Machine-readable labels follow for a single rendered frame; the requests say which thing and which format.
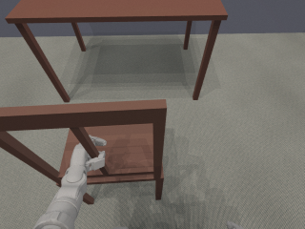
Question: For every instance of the chair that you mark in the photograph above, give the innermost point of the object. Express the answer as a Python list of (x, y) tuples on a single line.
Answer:
[(134, 131)]

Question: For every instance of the table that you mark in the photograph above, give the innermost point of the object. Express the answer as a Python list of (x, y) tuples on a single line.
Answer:
[(96, 11)]

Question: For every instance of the robot left forearm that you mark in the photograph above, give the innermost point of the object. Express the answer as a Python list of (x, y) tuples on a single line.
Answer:
[(66, 204)]

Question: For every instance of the robot left hand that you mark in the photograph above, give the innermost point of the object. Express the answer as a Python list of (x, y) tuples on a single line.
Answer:
[(81, 157)]

